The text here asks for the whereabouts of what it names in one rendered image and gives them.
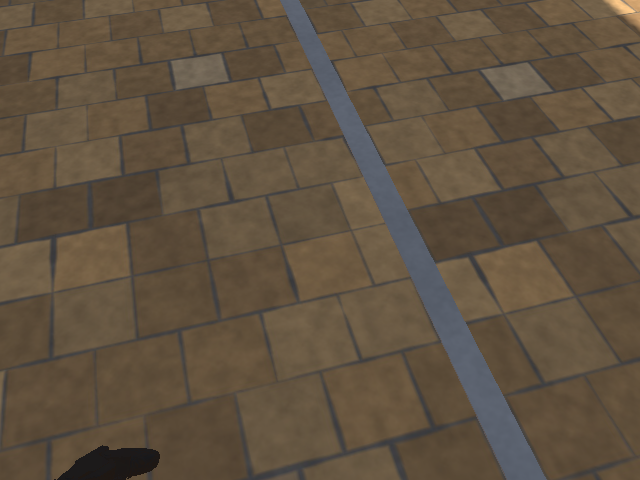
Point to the robot left hand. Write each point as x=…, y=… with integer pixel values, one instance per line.
x=105, y=464

